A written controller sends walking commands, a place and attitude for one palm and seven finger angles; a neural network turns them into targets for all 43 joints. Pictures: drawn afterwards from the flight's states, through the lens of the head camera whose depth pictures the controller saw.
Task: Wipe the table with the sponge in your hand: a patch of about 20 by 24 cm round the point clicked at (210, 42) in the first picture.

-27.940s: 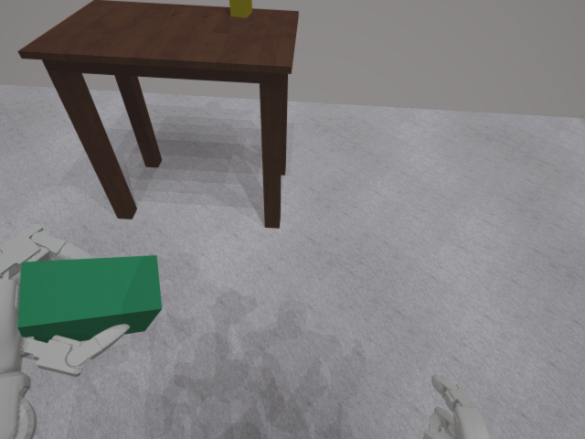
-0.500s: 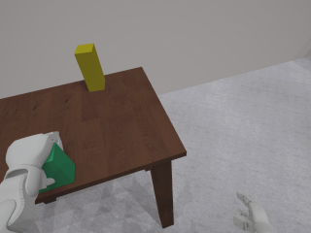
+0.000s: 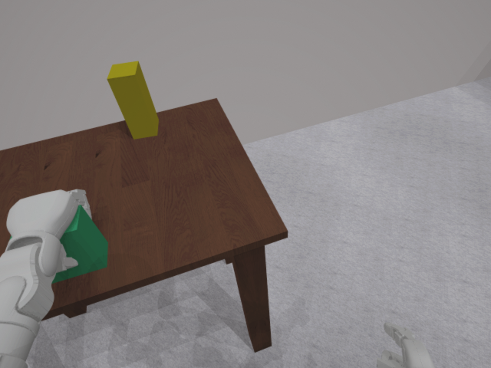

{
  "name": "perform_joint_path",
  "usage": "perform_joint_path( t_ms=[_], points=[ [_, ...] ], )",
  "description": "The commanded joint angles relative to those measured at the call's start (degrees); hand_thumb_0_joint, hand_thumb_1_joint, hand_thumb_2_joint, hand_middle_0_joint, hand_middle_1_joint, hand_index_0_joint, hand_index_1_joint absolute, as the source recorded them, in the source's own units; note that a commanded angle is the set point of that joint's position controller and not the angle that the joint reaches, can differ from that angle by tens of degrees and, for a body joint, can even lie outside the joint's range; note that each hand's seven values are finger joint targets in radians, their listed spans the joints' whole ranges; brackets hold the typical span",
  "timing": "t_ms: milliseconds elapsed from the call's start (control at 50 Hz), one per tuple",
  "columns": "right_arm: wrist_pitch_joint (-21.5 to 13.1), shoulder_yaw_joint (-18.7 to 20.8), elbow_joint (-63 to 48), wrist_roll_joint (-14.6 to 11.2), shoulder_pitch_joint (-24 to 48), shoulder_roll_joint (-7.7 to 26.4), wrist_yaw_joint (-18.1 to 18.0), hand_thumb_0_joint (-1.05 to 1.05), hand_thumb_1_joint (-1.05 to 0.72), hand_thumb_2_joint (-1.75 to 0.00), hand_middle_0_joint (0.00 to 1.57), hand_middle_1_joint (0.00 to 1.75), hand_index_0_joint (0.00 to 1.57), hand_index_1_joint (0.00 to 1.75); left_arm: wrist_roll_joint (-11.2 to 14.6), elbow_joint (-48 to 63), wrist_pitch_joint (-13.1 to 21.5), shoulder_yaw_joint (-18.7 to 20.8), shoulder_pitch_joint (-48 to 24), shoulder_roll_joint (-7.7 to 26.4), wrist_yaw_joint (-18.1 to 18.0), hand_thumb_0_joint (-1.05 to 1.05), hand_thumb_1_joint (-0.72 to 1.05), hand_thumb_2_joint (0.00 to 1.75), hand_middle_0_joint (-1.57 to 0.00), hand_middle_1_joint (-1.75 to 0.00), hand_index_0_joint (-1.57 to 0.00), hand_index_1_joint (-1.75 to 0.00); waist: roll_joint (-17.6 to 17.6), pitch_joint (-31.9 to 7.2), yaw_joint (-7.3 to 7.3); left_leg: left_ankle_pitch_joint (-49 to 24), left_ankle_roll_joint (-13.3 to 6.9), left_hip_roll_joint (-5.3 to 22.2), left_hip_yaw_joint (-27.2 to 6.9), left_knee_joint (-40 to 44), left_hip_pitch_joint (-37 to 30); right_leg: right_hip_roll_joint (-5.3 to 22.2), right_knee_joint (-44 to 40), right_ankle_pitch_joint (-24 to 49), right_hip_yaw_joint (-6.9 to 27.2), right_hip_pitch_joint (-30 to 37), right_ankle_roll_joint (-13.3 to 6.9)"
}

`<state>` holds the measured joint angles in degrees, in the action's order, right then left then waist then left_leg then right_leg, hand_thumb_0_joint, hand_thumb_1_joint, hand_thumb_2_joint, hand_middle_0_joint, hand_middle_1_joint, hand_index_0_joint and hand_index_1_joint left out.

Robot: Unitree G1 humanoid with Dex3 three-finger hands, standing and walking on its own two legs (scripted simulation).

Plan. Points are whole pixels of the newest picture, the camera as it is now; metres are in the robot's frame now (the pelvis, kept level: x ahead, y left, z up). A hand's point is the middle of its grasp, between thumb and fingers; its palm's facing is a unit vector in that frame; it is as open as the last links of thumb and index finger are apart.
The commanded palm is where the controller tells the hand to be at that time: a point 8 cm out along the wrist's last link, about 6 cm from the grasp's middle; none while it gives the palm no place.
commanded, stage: wipe forward along the first lane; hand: left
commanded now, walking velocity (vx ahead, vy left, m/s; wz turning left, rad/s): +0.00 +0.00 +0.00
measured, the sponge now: (69, 251) +0.27 +0.35 +0.05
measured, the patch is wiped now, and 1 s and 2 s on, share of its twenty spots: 0.15 0.15 0.40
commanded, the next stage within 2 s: slide across to the middle lane in 1.22 s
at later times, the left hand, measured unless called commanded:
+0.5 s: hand (67, 210) +0.33 +0.36 +0.09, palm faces -0.09 +0.01 -1.00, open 9.6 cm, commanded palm +0.32 +0.37 +0.12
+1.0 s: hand (64, 191) +0.38 +0.40 +0.09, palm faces -0.12 +0.00 -0.99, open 9.6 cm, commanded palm +0.37 +0.39 +0.13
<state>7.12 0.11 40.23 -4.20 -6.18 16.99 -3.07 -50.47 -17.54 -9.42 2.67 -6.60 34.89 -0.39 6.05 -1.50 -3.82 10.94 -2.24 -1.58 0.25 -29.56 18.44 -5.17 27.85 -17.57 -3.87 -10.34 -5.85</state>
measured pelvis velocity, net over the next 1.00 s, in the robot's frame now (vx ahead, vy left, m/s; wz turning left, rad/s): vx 0.01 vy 0.02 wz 0.00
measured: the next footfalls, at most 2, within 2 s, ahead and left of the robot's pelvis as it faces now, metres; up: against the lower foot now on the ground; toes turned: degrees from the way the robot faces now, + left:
none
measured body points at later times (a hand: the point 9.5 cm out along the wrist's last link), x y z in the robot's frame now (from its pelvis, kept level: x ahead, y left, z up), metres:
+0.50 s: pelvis +0.01 +0.00 -0.01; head +0.02 -0.03 +0.44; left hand +0.33 +0.36 +0.15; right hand +0.15 -0.26 -0.13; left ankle +0.05 +0.10 -0.73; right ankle -0.03 -0.05 -0.73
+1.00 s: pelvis +0.01 +0.02 -0.01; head +0.04 +0.00 +0.44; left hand +0.38 +0.39 +0.15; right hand +0.12 -0.25 -0.14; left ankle +0.05 +0.10 -0.73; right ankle -0.03 -0.05 -0.73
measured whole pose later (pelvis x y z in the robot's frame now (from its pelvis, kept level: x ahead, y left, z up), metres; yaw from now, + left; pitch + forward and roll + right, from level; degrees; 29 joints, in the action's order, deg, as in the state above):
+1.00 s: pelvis +0.01 +0.02 -0.01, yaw +0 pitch +7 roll -1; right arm 10.7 0.6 40.3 -5.2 -13.3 17.9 -1.0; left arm -55.8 -48.1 0.6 4.7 -31.1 41.2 -1.2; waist 3.8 -4.8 -0.5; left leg 13.5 -3.4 -1.7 0.3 -34.8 28.5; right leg -5.0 31.3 -19.2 -3.9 -19.5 -4.6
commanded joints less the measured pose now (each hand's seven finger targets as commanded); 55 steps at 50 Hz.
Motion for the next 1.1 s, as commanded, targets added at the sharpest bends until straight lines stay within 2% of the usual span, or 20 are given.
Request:
perform_joint_path(
  t_ms=[0,100,140,180,240,340,360,440,500,580,700,740,760,800,840,880,940,1000,1040,1080],
  points=[
    [-2.35,2.33,-7.83,-0.2,6.91,7.25,-0.45,0.0,-0.9,-0.9,0.2,0.3,0.2,0.3,-0.67,0.57,1.3,3.96,-16.78,12.89,-1.07,0.0,0.1,1.3,-1.2,-1.6,-1.2,-1.6,-7.86,-7.24,1.94,-2.48,-2.72,-1.95,-1.39,1.1,-3.59,3.21,-6.22,12.12,9.39,-3.51,2.9],
    [-1.63,2.42,-7.47,-0.38,5.01,7.77,-0.14,0.0,-0.9,-0.9,0.2,0.3,0.2,0.3,-1.3,-5.71,1.76,4.06,-18.67,14.03,-0.78,0.0,0.1,1.3,-1.2,-1.6,-1.2,-1.6,-8.88,-7.1,2.23,-2.3,-2.73,-2.09,-1.12,0.05,-0.86,3.4,-5.33,13.87,9.59,-3.54,3.08],
    [-1.36,2.41,-7.75,-0.53,5.04,7.84,-0.07,0.0,-0.9,-0.9,0.2,0.3,0.2,0.3,-1.53,-5.8,2.33,4.24,-21.34,14.91,-0.51,0.0,0.1,1.3,-1.2,-1.6,-1.2,-1.6,-6.73,-7.7,2.29,-2.4,-2.71,-2.11,-1.34,0.03,-0.79,3.19,-5.12,13.56,9.99,-4.06,2.67],
    [-1.3,2.79,-7.71,-0.44,3.59,7.9,0.22,0.0,-0.9,-0.9,0.2,0.3,0.2,0.3,-1.92,-7.17,2.96,3.21,-20.72,13.58,-0.57,0.0,0.1,1.3,-1.2,-1.6,-1.2,-1.6,-7.18,-9.15,2.36,-3.53,-2.81,-2.05,-0.95,-0.9,-0.97,3.48,-4.33,15.98,9.28,-3.7,2.94],
    [-0.69,2.84,-8.04,-0.52,3.3,8.3,0.45,0.0,-0.9,-0.9,0.2,0.3,0.2,0.3,-1.6,-8.95,3.49,4.97,-19.75,15.07,-0.4,0.0,0.1,1.3,-1.2,-1.6,-1.2,-1.6,-8.48,-9.8,2.12,-3.97,-2.73,-2.05,-0.93,-1.36,0.8,3.51,-3.71,18.7,10.33,-2.7,2.88],
    [-0.14,3.03,-8.03,-0.66,1.95,8.43,0.84,0.0,-0.9,-0.9,0.2,0.3,0.2,0.3,-2.51,-11.17,4.47,4.84,-21.4,15.35,-0.84,0.0,0.1,1.3,-1.2,-1.6,-1.2,-1.6,-7.86,-9.21,2.35,-3.82,-2.86,-1.97,-1.02,-1.61,1.45,3.01,-3.41,16.9,9.32,-5.09,2.74],
    [-0.12,3.11,-7.82,-0.72,1.37,8.23,0.79,0.0,-0.9,-0.9,0.2,0.3,0.2,0.3,-2.47,-11.42,4.57,3.03,-23.2,13.64,-1.1,0.0,0.1,1.3,-1.2,-1.6,-1.2,-1.6,-8.67,-9.14,3.07,-3.13,-2.98,-1.92,-0.69,-1.7,1.25,3.19,-3.36,15.87,8.68,-5.64,3.17],
    [0.12,2.98,-7.52,-0.85,0.82,8.73,0.62,0.0,-0.9,-0.9,0.2,0.3,0.2,0.3,-2.97,-14.13,4.88,5.34,-26.37,17.79,-1.41,0.0,0.1,1.3,-1.2,-1.6,-1.2,-1.6,-7.57,-9.16,2.84,-1.91,-2.91,-1.91,-0.96,-1.79,2.67,3.2,-3.54,14.16,9.4,-5.88,2.83],
    [0.32,3.02,-6.99,-0.9,-0.61,8.82,0.65,0.0,-0.9,-0.9,0.2,0.3,0.2,0.3,-3.78,-17.15,5.11,4.34,-28.11,17.54,-1.46,0.0,0.1,1.3,-1.2,-1.6,-1.2,-1.6,-8.76,-9.71,3.31,-1.79,-3.0,-1.96,-0.74,-2.27,2.86,3.16,-3.27,13.67,8.39,-6.23,3.14],
    [0.63,2.98,-6.71,-0.91,-1.88,9.0,0.71,0.0,-0.9,-0.9,0.2,0.3,0.2,0.3,-4.5,-19.88,5.84,4.86,-30.9,19.32,-1.19,0.0,0.1,1.3,-1.2,-1.6,-1.2,-1.6,-6.95,-10.69,3.45,-2.86,-3.04,-1.81,-0.86,-2.61,2.54,3.03,-2.76,14.58,8.13,-6.37,2.81],
    [1.07,3.23,-7.16,-1.0,-3.04,8.81,1.18,0.0,-0.9,-0.9,0.2,0.3,0.2,0.3,-4.61,-20.73,7.57,2.46,-32.97,16.37,-1.24,0.0,0.1,1.3,-1.2,-1.6,-1.2,-1.6,-7.22,-12.22,4.08,-4.46,-3.14,-1.54,-1.0,-3.1,1.33,2.83,-2.5,16.2,7.42,-7.38,2.78],
    [1.33,3.08,-7.12,-0.86,-2.89,9.3,1.01,0.0,-0.9,-0.9,0.2,0.3,0.2,0.3,-4.43,-21.37,8.09,6.38,-33.23,20.96,-1.46,0.0,0.1,1.3,-1.2,-1.6,-1.2,-1.6,-6.62,-12.79,3.33,-4.76,-3.15,-1.52,-1.12,-2.96,2.45,2.89,-2.43,17.35,8.23,-6.28,2.49],
    [1.31,3.19,-6.51,-0.93,-3.81,9.19,1.01,0.0,-0.9,-0.9,0.2,0.3,0.2,0.3,-4.54,-22.1,8.47,5.1,-35.2,19.9,-1.73,0.0,0.1,1.3,-1.2,-1.6,-1.2,-1.6,-8.47,-12.6,4.35,-4.44,-3.27,-1.58,-0.79,-3.21,2.72,2.98,-2.09,17.41,7.7,-6.35,2.99],
    [1.36,3.16,-6.31,-0.99,-4.19,9.43,1.15,0.0,-0.9,-0.9,0.2,0.3,0.2,0.3,-4.87,-24.07,8.61,5.29,-35.66,20.48,-2.0,0.0,0.1,1.3,-1.2,-1.6,-1.2,-1.6,-8.78,-11.85,4.32,-3.92,-3.28,-1.52,-0.82,-3.13,3.17,2.91,-2.33,16.56,7.56,-7.09,2.99],
    [1.45,3.07,-6.28,-0.92,-4.06,9.65,1.18,0.0,-0.9,-0.9,0.2,0.3,0.2,0.3,-5.43,-24.58,8.85,6.35,-37.14,22.48,-1.91,0.0,0.1,1.3,-1.2,-1.6,-1.2,-1.6,-5.66,-12.46,3.76,-4.81,-3.19,-1.47,-0.92,-3.03,3.03,2.86,-2.2,17.06,7.89,-7.23,2.46],
    [1.65,3.46,-5.87,-0.91,-5.29,9.61,1.45,0.0,-0.9,-0.9,0.2,0.3,0.2,0.3,-5.93,-25.57,9.01,4.56,-37.4,20.44,-2.1,0.0,0.1,1.3,-1.2,-1.6,-1.2,-1.6,-6.53,-13.79,4.38,-6.13,-3.21,-1.34,-0.94,-3.5,1.62,2.74,-1.8,17.71,7.09,-7.64,2.67],
    [1.94,3.17,-6.04,-1.01,-5.18,9.82,1.39,0.0,-0.9,-0.9,0.2,0.3,0.2,0.3,-5.91,-26.7,9.23,6.04,-39.24,23.02,-1.77,0.0,0.1,1.3,-1.2,-1.6,-1.2,-1.6,-5.9,-13.65,4.17,-5.78,-3.16,-1.28,-1.22,-3.01,2.55,2.65,-2.16,17.29,7.3,-7.3,2.33],
    [1.92,3.25,-5.64,-1.14,-6.48,9.91,1.42,0.0,-0.9,-0.9,0.2,0.3,0.2,0.3,-6.45,-28.22,9.52,3.67,-41.91,21.57,-1.86,0.0,0.1,1.3,-1.2,-1.6,-1.2,-1.6,-5.5,-12.99,5.22,-4.86,-3.18,-1.14,-1.6,-2.94,1.7,2.37,-2.3,14.33,6.5,-9.59,2.48],
    [2.0,3.23,-5.53,-0.91,-6.71,10.18,1.42,0.0,-0.9,-0.9,0.2,0.3,0.2,0.3,-7.05,-28.58,10.16,5.24,-42.62,23.58,-1.72,0.0,0.1,1.3,-1.2,-1.6,-1.2,-1.6,-3.6,-14.47,4.49,-6.88,-3.05,-0.78,-2.26,-2.72,0.62,2.05,-1.73,14.52,6.19,-10.36,1.83],
    [2.08,3.63,-5.31,-0.86,-7.77,10.01,1.56,0.0,-0.9,-0.9,0.2,0.3,0.2,0.3,-7.03,-29.21,10.72,3.33,-43.07,21.1,-2.03,0.0,0.1,1.3,-1.2,-1.6,-1.2,-1.6,-4.64,-14.76,5.28,-6.65,-3.03,-0.57,-2.49,-3.2,-0.54,1.95,-1.71,13.11,5.81,-11.58,2.14]
  ],
)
